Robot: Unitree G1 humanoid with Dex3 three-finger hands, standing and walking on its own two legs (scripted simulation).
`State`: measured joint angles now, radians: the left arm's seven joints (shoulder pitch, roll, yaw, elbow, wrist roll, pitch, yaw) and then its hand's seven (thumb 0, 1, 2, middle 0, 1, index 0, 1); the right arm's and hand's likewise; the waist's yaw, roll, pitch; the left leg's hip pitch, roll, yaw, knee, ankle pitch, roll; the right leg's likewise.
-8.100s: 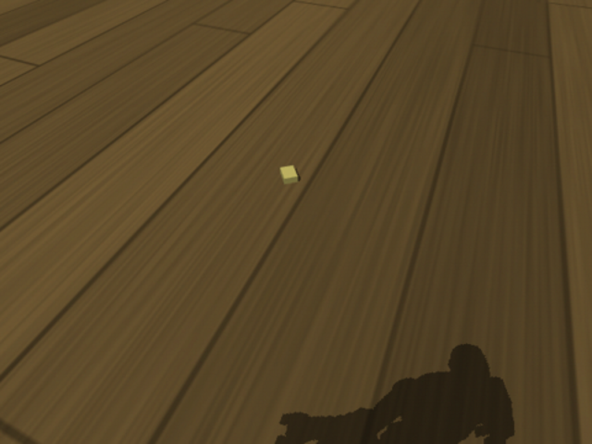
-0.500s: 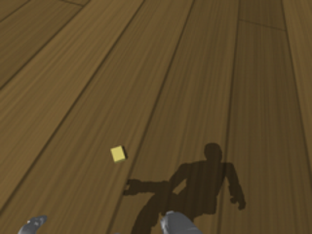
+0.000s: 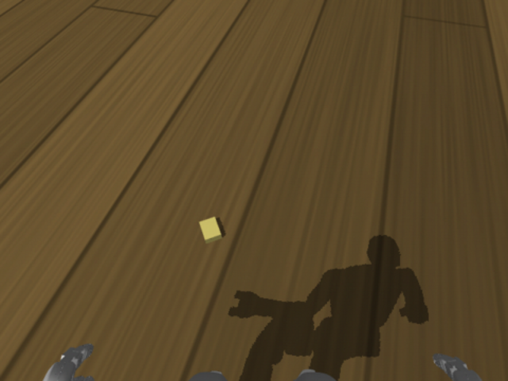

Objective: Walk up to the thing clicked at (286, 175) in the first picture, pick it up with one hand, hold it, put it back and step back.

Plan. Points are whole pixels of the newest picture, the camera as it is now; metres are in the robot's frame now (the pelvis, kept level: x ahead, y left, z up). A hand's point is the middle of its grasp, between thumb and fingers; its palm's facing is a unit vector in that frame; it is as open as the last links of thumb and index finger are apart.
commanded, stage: walk up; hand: left
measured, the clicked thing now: (210, 230) +0.73 +0.20 -0.74
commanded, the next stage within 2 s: stand in 1.30 s
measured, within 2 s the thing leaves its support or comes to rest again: neither
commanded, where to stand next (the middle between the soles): +0.29 -0.02 m, yaw -1 degrees
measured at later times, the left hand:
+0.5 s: hand out of the picture -0.06 +0.24 -0.14, palm faces -0.03 -0.92 -0.40, open 7.4 cm
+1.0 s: hand out of the picture -0.01 +0.25 -0.13, palm faces +0.02 -0.93 -0.36, open 7.4 cm
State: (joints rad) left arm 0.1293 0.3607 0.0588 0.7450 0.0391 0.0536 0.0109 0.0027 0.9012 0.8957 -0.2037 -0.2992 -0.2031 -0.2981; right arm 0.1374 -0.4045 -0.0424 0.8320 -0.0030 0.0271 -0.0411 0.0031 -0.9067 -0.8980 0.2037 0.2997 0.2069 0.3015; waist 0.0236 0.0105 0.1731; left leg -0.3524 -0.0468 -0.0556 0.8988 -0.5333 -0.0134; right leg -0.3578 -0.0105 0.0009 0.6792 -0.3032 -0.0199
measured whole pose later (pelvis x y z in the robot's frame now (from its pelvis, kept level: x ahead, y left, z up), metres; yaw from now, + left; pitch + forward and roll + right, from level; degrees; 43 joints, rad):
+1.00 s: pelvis -0.10 -0.01 +0.01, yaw +0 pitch -3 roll +0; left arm 0.14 0.36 0.03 1.03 0.01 -0.03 -0.01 0.00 0.90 0.90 -0.20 -0.30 -0.20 -0.30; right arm 0.15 -0.35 -0.03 1.01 -0.02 -0.02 0.02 0.00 -0.91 -0.90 0.20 0.30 0.21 0.30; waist 0.01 0.01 0.05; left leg -0.23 -0.01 -0.07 0.54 -0.26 -0.01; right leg -0.13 -0.03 0.01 0.50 -0.32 0.03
